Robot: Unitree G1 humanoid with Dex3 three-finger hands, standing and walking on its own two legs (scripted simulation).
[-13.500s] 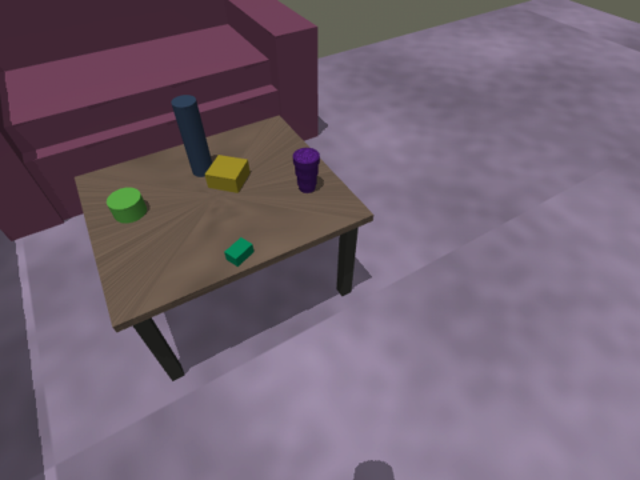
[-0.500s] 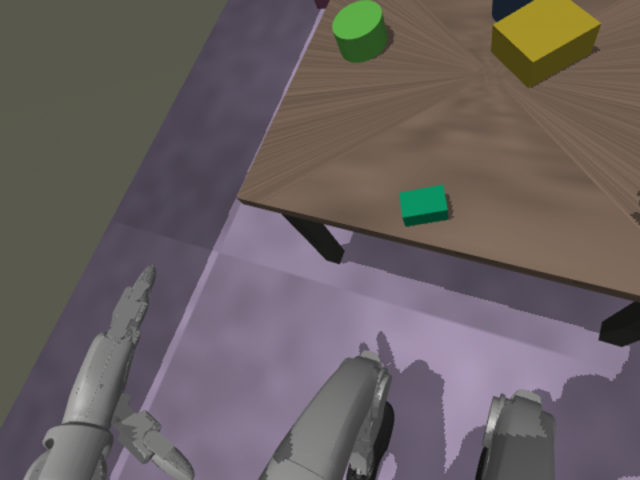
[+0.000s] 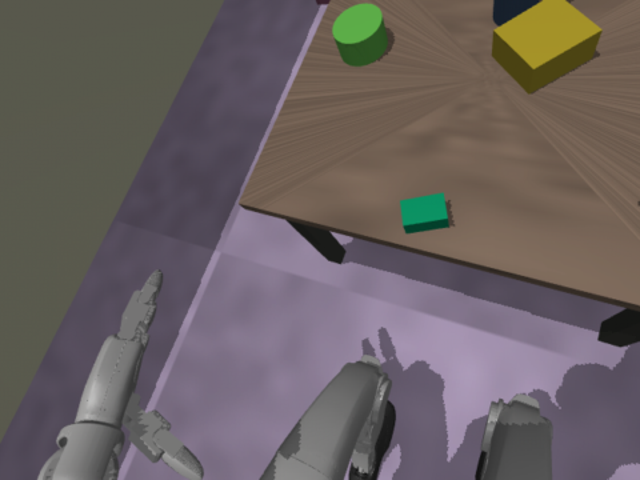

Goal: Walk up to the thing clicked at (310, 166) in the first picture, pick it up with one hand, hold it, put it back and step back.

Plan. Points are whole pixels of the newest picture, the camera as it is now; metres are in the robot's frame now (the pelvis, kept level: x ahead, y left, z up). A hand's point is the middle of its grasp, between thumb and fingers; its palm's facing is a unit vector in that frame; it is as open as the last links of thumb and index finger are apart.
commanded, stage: lift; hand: right
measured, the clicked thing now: out of the picture +0.56 -0.24 -0.03
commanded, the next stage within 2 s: hold in 1.74 s
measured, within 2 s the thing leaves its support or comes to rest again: neither
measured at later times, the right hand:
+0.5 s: hand out of the picture +0.51 -0.25 +0.03, palm faces +0.31 +0.95 -0.02, open 10.4 cm
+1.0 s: hand out of the picture +0.42 -0.23 +0.10, palm faces +0.29 +0.96 -0.02, open 10.4 cm
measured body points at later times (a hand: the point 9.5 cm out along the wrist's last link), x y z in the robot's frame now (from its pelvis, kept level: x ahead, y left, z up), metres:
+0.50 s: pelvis +0.01 +0.00 +0.04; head +0.16 -0.08 +0.45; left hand +0.18 +0.26 +0.09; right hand +0.49 -0.30 +0.03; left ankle +0.05 +0.13 -0.57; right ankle +0.04 -0.12 -0.57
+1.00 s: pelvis +0.02 +0.00 +0.09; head +0.10 -0.04 +0.53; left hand +0.19 +0.25 +0.09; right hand +0.40 -0.28 +0.11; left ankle +0.05 +0.13 -0.57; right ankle +0.04 -0.12 -0.57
